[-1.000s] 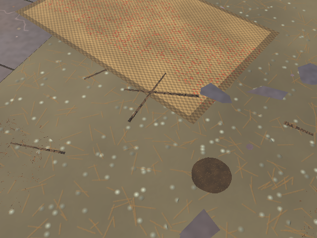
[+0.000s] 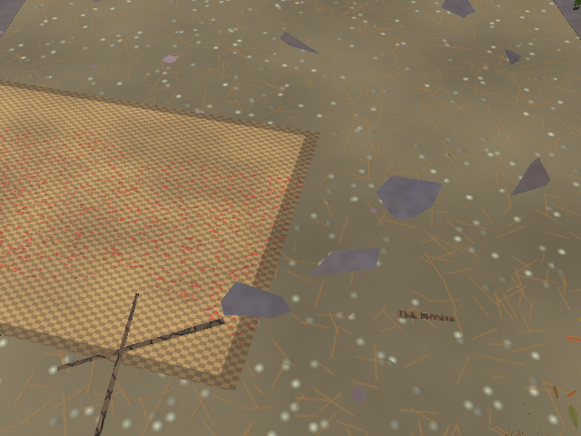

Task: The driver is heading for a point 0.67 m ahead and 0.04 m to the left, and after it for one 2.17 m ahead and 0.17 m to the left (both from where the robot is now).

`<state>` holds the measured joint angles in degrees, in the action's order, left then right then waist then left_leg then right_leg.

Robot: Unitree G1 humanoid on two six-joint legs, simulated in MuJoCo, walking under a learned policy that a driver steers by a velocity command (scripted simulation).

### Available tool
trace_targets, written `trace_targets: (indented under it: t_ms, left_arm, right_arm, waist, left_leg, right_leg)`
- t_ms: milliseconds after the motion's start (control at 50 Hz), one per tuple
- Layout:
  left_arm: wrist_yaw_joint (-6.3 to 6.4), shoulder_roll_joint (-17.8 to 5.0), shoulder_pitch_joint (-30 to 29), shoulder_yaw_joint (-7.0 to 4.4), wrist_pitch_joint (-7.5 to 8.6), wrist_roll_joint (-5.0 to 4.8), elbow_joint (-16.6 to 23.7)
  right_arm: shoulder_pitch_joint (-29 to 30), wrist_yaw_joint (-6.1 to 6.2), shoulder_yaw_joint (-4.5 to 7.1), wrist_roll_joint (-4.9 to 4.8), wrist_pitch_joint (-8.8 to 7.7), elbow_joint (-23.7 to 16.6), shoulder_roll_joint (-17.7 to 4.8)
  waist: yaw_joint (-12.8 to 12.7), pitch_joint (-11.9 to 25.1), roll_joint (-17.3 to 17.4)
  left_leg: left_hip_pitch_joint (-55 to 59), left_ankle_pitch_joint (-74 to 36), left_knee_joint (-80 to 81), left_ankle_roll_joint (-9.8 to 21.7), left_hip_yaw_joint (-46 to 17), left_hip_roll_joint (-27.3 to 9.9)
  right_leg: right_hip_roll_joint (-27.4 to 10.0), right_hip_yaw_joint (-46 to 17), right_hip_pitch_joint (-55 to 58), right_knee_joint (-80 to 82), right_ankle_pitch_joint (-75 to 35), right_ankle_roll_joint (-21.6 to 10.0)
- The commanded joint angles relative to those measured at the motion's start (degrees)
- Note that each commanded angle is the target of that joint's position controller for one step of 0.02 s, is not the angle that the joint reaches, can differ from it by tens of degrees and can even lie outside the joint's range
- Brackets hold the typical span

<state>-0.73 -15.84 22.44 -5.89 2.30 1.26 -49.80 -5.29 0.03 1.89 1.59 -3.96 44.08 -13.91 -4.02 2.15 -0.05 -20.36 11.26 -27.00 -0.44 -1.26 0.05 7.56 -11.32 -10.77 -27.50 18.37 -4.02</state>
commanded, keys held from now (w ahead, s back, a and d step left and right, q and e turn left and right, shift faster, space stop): w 0.68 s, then w+q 0.22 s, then q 0.10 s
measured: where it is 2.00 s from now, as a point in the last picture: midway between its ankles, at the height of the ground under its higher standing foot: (332, 383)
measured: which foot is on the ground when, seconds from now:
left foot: down 0.00-0.48, up 0.50-1.00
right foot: down 0.00-0.00, up 0.02-0.46, down 0.48-1.00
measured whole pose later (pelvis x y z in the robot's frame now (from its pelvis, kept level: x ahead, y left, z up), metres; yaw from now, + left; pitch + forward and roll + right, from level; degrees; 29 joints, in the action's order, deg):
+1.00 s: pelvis +0.50 -0.02 -0.01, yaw +4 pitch +1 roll -1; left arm 1.8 -11.4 23.9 -1.1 5.0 1.2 -58.3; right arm -3.2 -2.3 1.4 2.2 -2.6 47.2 -12.1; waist -2.8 -3.4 1.1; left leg -29.9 4.0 -32.9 6.5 6.1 0.7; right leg 3.4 10.4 7.2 -16.5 23.6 -3.0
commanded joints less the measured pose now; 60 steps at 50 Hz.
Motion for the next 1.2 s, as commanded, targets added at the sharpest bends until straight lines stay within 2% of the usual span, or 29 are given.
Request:
trace_targets:
  t_ms: [20,40,60,80,120,200,300,360,420,460,480,500,520,540,580,600,660,800,900,940,980,1000,1020,1040,1060,1080,1120,1160,1200]
  left_arm:
    - [0.02,1.1,-4.2,1.19,2.19,-1.51,6.6]
    - [0.04,-3.2,-1.6,0.63,1.91,-0.17,5.7]
    - [-0.33,-4.8,-2.6,0.33,1.72,0.59,4.7]
    - [-0.95,-4.4,-4.3,0.43,1.72,0.87,4.4]
    - [-1.74,-3.8,-5.7,0.7,1.24,1.42,4.4]
    - [-2.13,-2.3,-10.6,1.63,0.47,1.55,6.0]
    - [-2.57,0.5,-22.9,3.8,0.3,0.95,9.8]
    - [-2.34,-0.1,-26.1,4.14,0.35,0.49,10.7]
    - [-1.32,-1.6,-22.4,3.62,0.67,0.63,9.5]
    - [-0.22,-4.1,-8.2,2.32,1.57,1.32,4.4]
    - [0.53,-8.1,1.4,1.19,2.06,2.6,2.7]
    - [0.73,-13.0,3.3,0.08,1.79,2.8,2.3]
    - [0.53,-9.8,1.4,0.38,1.04,0.05,2.5]
    - [0.43,-7.0,-4.6,1.27,1.08,-0.4,2.7]
    - [0.2,-3.0,-8.7,2.3,2.02,-0.22,2.4]
    - [0.36,-2.0,-8.9,2.6,2.35,-0.43,1.7]
    - [0.36,-2.7,-5.7,2.46,3.61,-0.92,-0.6]
    - [0.63,-2.8,0.4,2.75,4.04,-0.46,-3.9]
    - [1.78,-2.8,4.6,3.27,3.96,-0.11,-6.4]
    - [2.48,-3.5,4.0,3.33,3.53,-0.02,-6.9]
    - [3.36,-5.2,2.7,2.9,2.98,-0.08,-6.9]
    - [3.53,-6.0,1.9,2.71,2.58,-0.22,-6.6]
    - [3.43,-6.4,0.2,2.65,2.54,-0.96,-5.6]
    - [3.06,-2.3,2.4,3.41,2.91,-0.88,-2.9]
    - [2.77,-2.1,5.8,3.25,2.55,-2.54,-1.4]
    - [2.6,-4.4,1.8,2.83,2.18,-0.89,-1.2]
    - [2.33,-3.5,-4.2,2.83,2.02,-0.31,0.7]
    - [2.26,-2.6,-3.0,2.77,-0.52,0.98,1.1]
    - [2.3,-1.2,-2.1,2.94,-2.07,0.83,1.6]
  right_arm:
    - [-17.3,1.43,3.79,1.7,-1.47,0.6,-15.7]
    - [-16.5,1.2,4.32,1.45,-0.92,1.5,-15.0]
    - [-13.4,0.58,3.2,0.66,-0.9,0.4,-10.0]
    - [-11.4,0.15,2.55,0.08,-1.14,0.2,-7.3]
    - [-11.6,0.17,1.85,0.03,-1.76,0.9,-5.4]
    - [-17.4,-0.31,1.79,-0.93,-2.63,4.3,-4.9]
    - [-21.2,-0.26,1.73,-0.94,-2.21,6.9,-5.1]
    - [-23.2,-0.15,2.03,-0.77,-1.96,8.4,-6.8]
    - [-22.9,0.15,2.1,-0.83,-1.49,9.5,-7.7]
    - [-22.4,0.28,1.96,-1.2,-0.95,10.0,-7.8]
    - [-21.9,0.21,1.32,-1.36,-0.88,8.1,-6.1]
    - [-28.6,-0.11,0.02,-2.71,-0.63,6.8,0.7]
    - [-24.2,0.3,1.9,-0.87,-0.31,7.7,-6.7]
    - [-19.3,-0.03,2.13,-0.84,-0.54,6.0,-6.5]
    - [-17.2,-0.57,1.81,-0.36,-0.33,6.2,-4.6]
    - [-18.7,-0.92,1.61,0.38,0.47,6.8,-3.8]
    - [-17.1,-1.85,1.59,0.79,1.86,6.7,-2.5]
    - [-2.2,-2.45,0.95,-0.38,2.07,2.6,-1.7]
    - [5.9,-2.71,0.07,-0.06,1.74,-0.3,-1.2]
    - [4.9,-2.59,0.05,0.33,1.34,-0.4,-1.2]
    - [-3.0,-2.02,0.63,0.83,0.82,1.9,-2.5]
    - [-10.1,-1.76,1.34,1.12,0.25,4.0,-4.0]
    - [-17.0,-1.47,2.34,1.98,-0.37,5.8,-6.3]
    - [-20.0,-0.87,4.04,1.98,-0.35,6.0,-12.9]
    - [-19.8,-0.87,4.91,-0.43,0.34,4.9,-15.5]
    - [-16.5,-0.49,4.93,-2.16,1.43,3.8,-13.7]
    - [-9.0,-0.01,3.3,-2.05,2.41,2.8,-7.6]
    - [-7.8,0.26,2.78,-1.93,2.73,2.6,-6.2]
    - [-8.2,-0.08,3.3,-1.12,2.28,2.5,-8.2]
  waist:
    - [9.3,3.6,16.5]
    - [6.5,0.1,13.4]
    - [5.3,-3.9,6.1]
    - [4.7,-5.7,3.3]
    - [4.4,-4.4,6.0]
    - [4.6,-2.6,6.5]
    - [6.9,-5.4,6.9]
    - [7.3,-6.2,6.9]
    - [4.4,-4.7,6.3]
    - [-1.7,3.0,3.8]
    - [-5.3,9.5,-1.0]
    - [-1.5,16.4,-14.8]
    - [-2.6,12.7,-5.7]
    - [0.2,3.3,-4.5]
    - [3.4,-2.4,-3.4]
    - [4.9,-3.0,-4.1]
    - [6.1,-3.7,-3.3]
    - [3.1,-7.6,-2.6]
    - [0.9,-8.9,-2.3]
    - [2.1,-8.2,-2.8]
    - [5.2,-3.4,-5.0]
    - [7.8,0.4,-5.4]
    - [11.7,4.2,-4.0]
    - [9.7,11.0,7.0]
    - [8.1,21.4,11.5]
    - [8.1,17.5,1.1]
    - [4.9,2.0,-1.9]
    - [2.5,-0.3,-0.9]
    - [1.5,1.5,0.1]
  left_leg:
    - [29.9,28.8,17.9,7.3,-32.9,-21.7]
    - [25.7,33.9,18.9,11.1,-40.8,-24.4]
    - [22.2,31.9,17.9,10.8,-35.1,-21.2]
    - [19.4,23.6,17.7,9.5,-27.3,-17.7]
    - [19.1,7.2,18.0,7.7,-17.2,-12.9]
    - [21.5,-17.6,16.2,9.3,-9.4,-11.4]
    - [19.0,-24.3,17.8,9.6,-4.1,-9.5]
    - [20.0,-26.8,17.0,9.5,-3.7,-11.2]
    - [22.2,-41.3,10.4,8.6,-2.5,-12.7]
    - [18.2,-45.3,-6.7,6.9,0.8,-9.9]
    - [7.0,-26.6,-22.4,6.1,2.5,-7.5]
    - [-12.2,18.0,-43.2,4.0,5.0,2.2]
    - [-17.0,17.2,-47.1,4.9,-1.3,0.8]
    - [-18.6,11.1,-45.7,5.3,-1.5,-2.1]
    - [-13.7,6.2,-39.8,4.7,-1.0,-5.0]
    - [-10.7,5.6,-37.9,4.0,-0.7,-5.6]
    - [-10.9,3.3,-34.9,2.7,0.8,-5.9]
    - [-17.9,-11.1,-20.4,2.2,1.1,-4.7]
    - [-17.1,-12.4,-10.5,4.6,5.6,-2.6]
    - [-13.4,-8.5,-7.4,6.1,8.4,0.0]
    - [-4.9,-4.3,-6.4,8.0,10.5,4.4]
    - [2.7,-6.2,-3.2,9.4,9.5,5.5]
    - [14.0,-15.7,1.8,11.7,5.6,2.8]
    - [30.4,-47.4,-6.0,16.9,-10.9,-13.5]
    - [42.7,-64.6,-3.1,28.4,-32.4,-24.6]
    - [35.7,-56.8,0.1,26.6,-25.4,-21.6]
    - [18.2,-44.8,6.5,21.1,-17.0,-15.3]
    - [8.8,-41.4,8.9,18.1,-12.5,-11.1]
    - [6.3,-43.6,8.5,17.3,-10.8,-9.0]
  right_leg:
    - [1.6,3.6,-29.0,-21.7,12.7,-1.6]
    - [-1.7,3.8,-33.1,-30.1,12.6,-2.1]
    - [-4.0,2.5,-33.3,-33.3,7.6,-2.4]
    - [-5.4,2.7,-32.2,-32.6,3.1,-1.7]
    - [-6.6,4.5,-30.0,-31.7,-2.1,0.0]
    - [-7.8,8.4,-32.0,-31.8,-6.4,2.3]
    - [-9.5,14.5,-27.8,-15.8,-12.9,3.3]
    - [-8.5,16.0,-22.5,-8.6,-12.8,1.5]
    - [-6.1,16.7,-13.8,-4.3,-9.9,-1.5]
    - [-4.6,16.6,5.4,0.4,-11.5,-4.5]
    - [-16.2,4.2,19.6,1.5,-4.1,-7.3]
    - [-33.2,-23.4,33.1,6.5,-1.6,-14.7]
    - [-30.7,-26.9,27.4,10.7,1.9,-14.2]
    - [-27.8,-17.0,19.1,12.1,-0.2,-12.4]
    - [-22.2,-6.3,7.4,15.4,-11.0,-9.2]
    - [-20.3,-2.8,4.0,16.8,-13.7,-8.2]
    - [-18.9,1.4,2.5,19.3,-19.4,-8.6]
    - [-17.4,11.4,6.1,21.9,-26.1,-5.4]
    - [-19.2,16.3,13.9,20.0,-35.5,-3.9]
    - [-19.4,18.9,16.7,13.4,-52.9,-2.8]
    - [-19.1,20.1,17.9,0.7,-69.5,-1.6]
    - [-18.8,20.3,16.1,-9.4,-67.2,-1.1]
    - [-16.8,21.6,8.5,-23.1,-53.3,0.2]
    - [-10.5,22.6,-7.6,-43.6,-6.7,2.1]
    - [-2.3,13.7,-21.9,-59.4,18.4,3.5]
    - [-7.3,8.6,-24.1,-58.6,11.0,3.5]
    - [-10.5,9.2,-24.2,-50.0,5.3,4.3]
    - [-11.3,9.3,-18.4,-43.3,4.3,5.6]
    - [-10.3,10.1,-16.4,-40.1,2.6,6.5]
Velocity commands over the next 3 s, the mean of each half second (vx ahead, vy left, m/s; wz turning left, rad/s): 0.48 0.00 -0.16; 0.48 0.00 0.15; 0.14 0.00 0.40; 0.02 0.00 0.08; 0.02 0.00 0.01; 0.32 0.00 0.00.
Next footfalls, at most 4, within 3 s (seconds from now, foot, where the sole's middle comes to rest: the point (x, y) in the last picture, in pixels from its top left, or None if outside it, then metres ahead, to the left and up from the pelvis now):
0.48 right None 0.37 -0.09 -0.77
1.02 left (286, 371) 0.67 0.08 -0.77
1.58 right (370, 359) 0.72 -0.12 -0.77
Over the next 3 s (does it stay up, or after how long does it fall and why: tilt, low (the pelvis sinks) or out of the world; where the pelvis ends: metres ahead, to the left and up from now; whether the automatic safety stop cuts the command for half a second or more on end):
stays up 0.79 0.04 0.00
